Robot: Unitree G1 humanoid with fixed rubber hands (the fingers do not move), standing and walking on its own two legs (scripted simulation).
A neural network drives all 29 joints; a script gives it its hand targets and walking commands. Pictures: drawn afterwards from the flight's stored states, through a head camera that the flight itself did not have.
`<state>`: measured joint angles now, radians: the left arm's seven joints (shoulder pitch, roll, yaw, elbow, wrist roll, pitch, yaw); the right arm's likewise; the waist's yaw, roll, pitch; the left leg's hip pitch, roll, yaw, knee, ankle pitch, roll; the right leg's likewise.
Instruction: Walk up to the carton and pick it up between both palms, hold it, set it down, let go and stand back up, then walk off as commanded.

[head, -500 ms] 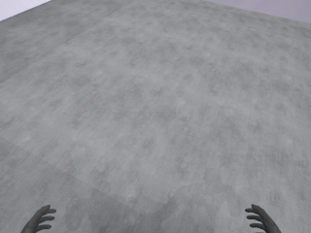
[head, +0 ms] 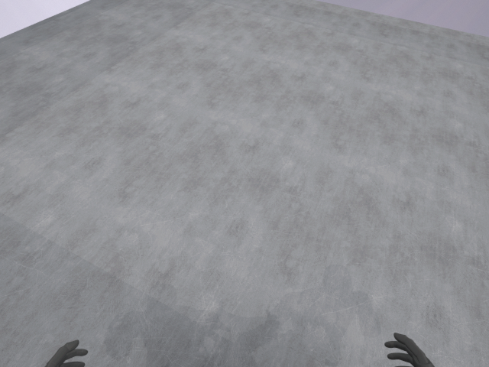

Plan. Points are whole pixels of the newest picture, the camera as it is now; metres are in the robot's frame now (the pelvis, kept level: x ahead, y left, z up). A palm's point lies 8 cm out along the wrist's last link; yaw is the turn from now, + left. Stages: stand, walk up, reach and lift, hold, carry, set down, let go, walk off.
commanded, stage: stand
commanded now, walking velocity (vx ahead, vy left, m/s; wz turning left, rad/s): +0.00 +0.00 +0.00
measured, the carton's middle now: out of the picture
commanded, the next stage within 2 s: walk up in 1.42 s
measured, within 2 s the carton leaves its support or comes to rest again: neither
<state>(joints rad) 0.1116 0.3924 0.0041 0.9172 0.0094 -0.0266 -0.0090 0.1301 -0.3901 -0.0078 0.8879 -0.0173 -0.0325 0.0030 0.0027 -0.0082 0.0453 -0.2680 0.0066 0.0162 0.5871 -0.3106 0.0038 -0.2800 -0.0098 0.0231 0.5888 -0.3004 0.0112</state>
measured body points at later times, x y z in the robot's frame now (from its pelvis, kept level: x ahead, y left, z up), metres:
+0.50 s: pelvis +0.00 +0.00 +0.02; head +0.01 +0.00 +0.46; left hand +0.11 +0.31 -0.11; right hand +0.10 -0.32 -0.10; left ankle +0.00 +0.12 -0.73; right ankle +0.01 -0.13 -0.73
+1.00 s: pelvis +0.00 +0.00 +0.02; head +0.02 +0.00 +0.47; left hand +0.10 +0.31 -0.11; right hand +0.09 -0.32 -0.10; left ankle +0.00 +0.12 -0.73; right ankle +0.01 -0.13 -0.73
